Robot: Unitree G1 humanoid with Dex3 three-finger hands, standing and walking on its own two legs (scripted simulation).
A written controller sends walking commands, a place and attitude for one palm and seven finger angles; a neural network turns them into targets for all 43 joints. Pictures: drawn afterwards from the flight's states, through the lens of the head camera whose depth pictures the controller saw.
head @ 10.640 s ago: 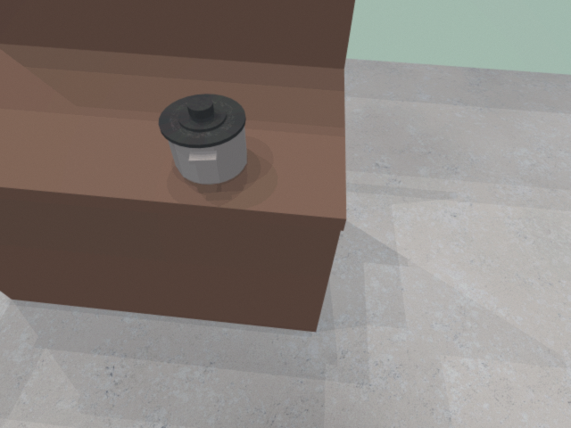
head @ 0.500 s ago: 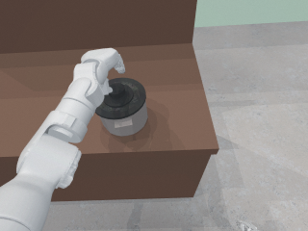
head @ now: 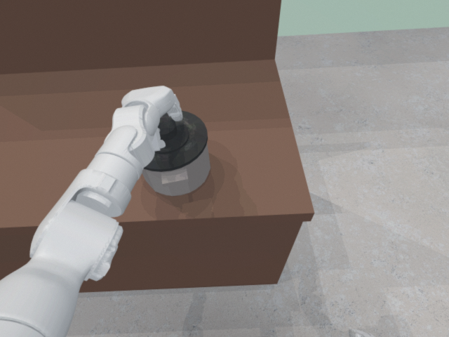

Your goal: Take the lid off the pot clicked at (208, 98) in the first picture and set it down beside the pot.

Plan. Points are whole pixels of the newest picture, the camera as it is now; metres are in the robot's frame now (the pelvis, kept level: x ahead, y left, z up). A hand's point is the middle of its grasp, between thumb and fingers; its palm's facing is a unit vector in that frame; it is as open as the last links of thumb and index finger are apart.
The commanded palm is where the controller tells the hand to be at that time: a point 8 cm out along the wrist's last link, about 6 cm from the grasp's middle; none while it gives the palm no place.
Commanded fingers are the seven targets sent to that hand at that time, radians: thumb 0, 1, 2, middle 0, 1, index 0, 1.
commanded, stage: lower the open fingers around the knob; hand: left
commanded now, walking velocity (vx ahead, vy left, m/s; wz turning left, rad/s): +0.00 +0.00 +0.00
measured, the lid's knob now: (164, 129) +0.51 +0.12 +0.08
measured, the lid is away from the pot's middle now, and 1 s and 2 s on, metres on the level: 0.00 0.00 0.01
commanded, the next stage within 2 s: close the fingers and squeeze the knob in 0.78 s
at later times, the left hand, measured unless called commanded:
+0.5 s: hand (158, 128) +0.48 +0.12 +0.10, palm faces -0.35 -0.10 -0.93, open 9.9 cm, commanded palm +0.48 +0.13 +0.16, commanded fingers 0.00 -0.29 1.45 -0.85 -0.08 -0.85 -0.08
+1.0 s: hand (156, 130) +0.48 +0.13 +0.10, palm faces -0.35 -0.09 -0.93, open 10.1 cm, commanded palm +0.48 +0.13 +0.16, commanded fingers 0.00 -0.05 1.02 -0.52 -0.80 -0.52 -0.80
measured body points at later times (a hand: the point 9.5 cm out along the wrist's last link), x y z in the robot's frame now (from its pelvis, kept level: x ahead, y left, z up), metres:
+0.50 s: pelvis +0.01 +0.00 +0.00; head +0.05 -0.03 +0.44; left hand +0.49 +0.13 +0.15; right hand +0.07 -0.28 -0.14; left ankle +0.05 +0.12 -0.73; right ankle -0.06 -0.12 -0.73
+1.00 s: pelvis +0.01 +0.00 +0.00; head +0.06 -0.02 +0.44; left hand +0.49 +0.13 +0.15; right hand +0.08 -0.26 -0.15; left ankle +0.05 +0.12 -0.73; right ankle -0.06 -0.12 -0.73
